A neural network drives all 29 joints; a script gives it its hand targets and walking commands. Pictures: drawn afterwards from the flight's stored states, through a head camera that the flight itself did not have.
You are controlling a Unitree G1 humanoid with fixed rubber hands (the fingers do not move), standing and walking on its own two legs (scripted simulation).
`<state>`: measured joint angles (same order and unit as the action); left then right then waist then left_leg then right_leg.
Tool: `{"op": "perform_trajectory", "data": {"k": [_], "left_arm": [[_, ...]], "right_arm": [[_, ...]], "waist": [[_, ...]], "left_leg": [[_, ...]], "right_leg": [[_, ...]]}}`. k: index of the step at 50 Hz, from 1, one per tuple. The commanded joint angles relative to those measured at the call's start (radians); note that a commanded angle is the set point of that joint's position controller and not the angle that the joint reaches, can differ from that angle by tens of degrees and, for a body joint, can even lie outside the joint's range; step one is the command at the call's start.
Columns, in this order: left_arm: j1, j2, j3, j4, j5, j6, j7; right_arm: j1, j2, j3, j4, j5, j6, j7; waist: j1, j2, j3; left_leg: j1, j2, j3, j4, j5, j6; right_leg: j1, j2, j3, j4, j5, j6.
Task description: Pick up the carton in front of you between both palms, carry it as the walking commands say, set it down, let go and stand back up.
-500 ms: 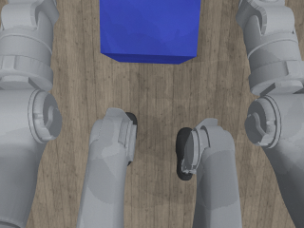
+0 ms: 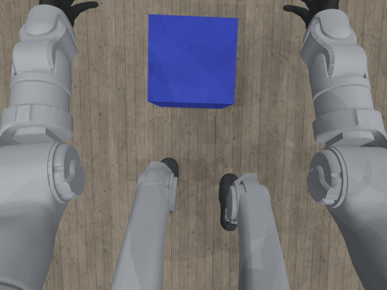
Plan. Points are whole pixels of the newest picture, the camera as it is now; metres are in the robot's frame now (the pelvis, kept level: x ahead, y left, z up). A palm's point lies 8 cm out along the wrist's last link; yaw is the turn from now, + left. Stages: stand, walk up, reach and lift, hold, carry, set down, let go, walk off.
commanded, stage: set down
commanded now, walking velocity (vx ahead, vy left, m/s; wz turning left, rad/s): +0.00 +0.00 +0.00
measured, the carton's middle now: (191, 71) +0.53 +0.07 -0.42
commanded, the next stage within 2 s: let go in 0.22 s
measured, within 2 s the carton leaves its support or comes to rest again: neither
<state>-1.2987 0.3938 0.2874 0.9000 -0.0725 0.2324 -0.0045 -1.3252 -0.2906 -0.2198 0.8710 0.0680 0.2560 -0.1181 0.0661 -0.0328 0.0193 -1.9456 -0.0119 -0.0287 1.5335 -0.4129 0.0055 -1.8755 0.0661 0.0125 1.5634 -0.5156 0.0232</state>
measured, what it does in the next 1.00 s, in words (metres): rises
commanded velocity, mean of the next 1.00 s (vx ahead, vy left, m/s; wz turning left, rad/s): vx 0.00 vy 0.00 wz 0.00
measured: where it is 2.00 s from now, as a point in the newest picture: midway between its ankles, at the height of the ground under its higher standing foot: (197, 203)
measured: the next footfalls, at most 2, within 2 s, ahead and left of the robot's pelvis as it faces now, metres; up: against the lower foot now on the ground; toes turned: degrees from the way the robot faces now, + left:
none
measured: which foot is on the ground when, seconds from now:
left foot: down 0.00-1.00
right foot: down 0.00-1.00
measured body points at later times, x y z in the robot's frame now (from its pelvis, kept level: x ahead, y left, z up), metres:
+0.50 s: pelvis +0.04 +0.01 +0.13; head +0.33 +0.04 +0.47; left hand +0.48 +0.28 +0.01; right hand +0.52 -0.14 +0.01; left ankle +0.10 +0.11 -0.51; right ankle +0.07 -0.12 -0.51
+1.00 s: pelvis +0.09 +0.00 +0.21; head +0.22 +0.01 +0.64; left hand +0.31 +0.25 +0.12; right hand +0.35 -0.21 +0.12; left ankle +0.10 +0.11 -0.51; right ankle +0.07 -0.12 -0.51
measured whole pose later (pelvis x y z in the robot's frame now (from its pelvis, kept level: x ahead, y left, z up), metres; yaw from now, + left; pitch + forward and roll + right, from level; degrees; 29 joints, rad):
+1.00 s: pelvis +0.09 +0.00 +0.21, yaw +3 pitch +17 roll +0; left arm 0.00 0.20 0.11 0.52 0.01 -0.01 -0.08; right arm -0.04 -0.17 -0.11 0.54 -0.03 0.00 0.02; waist 0.03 0.00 -0.02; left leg -0.64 -0.02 -0.03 0.57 -0.22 0.00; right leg -0.58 0.03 0.05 0.59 -0.30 0.00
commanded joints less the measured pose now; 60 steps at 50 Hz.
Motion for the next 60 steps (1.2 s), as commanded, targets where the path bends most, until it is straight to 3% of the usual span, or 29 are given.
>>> {"op": "perform_trajectory", "data": {"k": [1,14,20,26,38,53,60], "left_arm": [[-0.233,0.124,0.026,-0.101,0.02,-0.025,-0.011],[-0.117,0.072,0.09,-0.072,0.121,-0.067,-0.047],[0.133,0.059,0.066,-0.186,0.188,-0.069,-0.079],[0.386,0.013,0.007,-0.331,0.168,-0.106,-0.094],[0.91,-0.076,-0.08,-0.359,0.105,-0.207,-0.083],[1.413,-0.092,-0.191,-0.53,0.061,-0.256,-0.067],[1.483,-0.08,-0.215,-0.562,0.071,-0.2,-0.072]], "right_arm": [[-0.231,-0.097,-0.024,-0.102,-0.017,-0.026,0.01],[-0.107,-0.034,-0.077,-0.092,-0.113,-0.057,0.039],[0.165,0.02,-0.065,-0.223,-0.179,-0.056,0.028],[0.41,0.049,-0.009,-0.37,-0.164,-0.106,0.041],[0.918,0.068,0.034,-0.345,-0.138,-0.218,0.101],[1.391,0.027,0.122,-0.472,-0.084,-0.277,0.148],[1.49,0.016,0.151,-0.51,-0.073,-0.23,0.169]], "waist": [[0.029,0.037,-1.147],[0.017,0.011,-1.071],[0.015,0.038,-1.131],[0.008,0.056,-1.026],[-0.023,0.072,-0.742],[-0.044,0.022,-0.282],[-0.059,-0.017,-0.064]], "left_leg": [[0.921,-0.042,0.054,-0.151,0.482,-0.03],[1.051,-0.036,0.048,-0.428,0.491,-0.024],[1.28,-0.032,0.041,-0.535,0.603,-0.019],[1.478,-0.023,0.007,-0.623,0.699,-0.012],[1.673,0.003,-0.046,-0.785,0.741,-0.015],[1.798,-0.024,0.021,-1.063,0.456,-0.022],[1.913,-0.042,0.037,-1.123,0.359,-0.018]], "right_leg": [[0.391,0.053,-0.077,-0.215,0.28,0.022],[0.625,0.032,-0.045,-0.49,0.353,0.033],[0.788,0.033,-0.041,-0.602,0.447,0.039],[0.843,0.027,-0.032,-0.711,0.474,0.031],[0.991,0.001,-0.01,-0.883,0.458,0.012],[1.548,-0.035,0.018,-1.136,0.46,-0.001],[1.59,-0.056,0.022,-1.233,0.383,-0.007]]}}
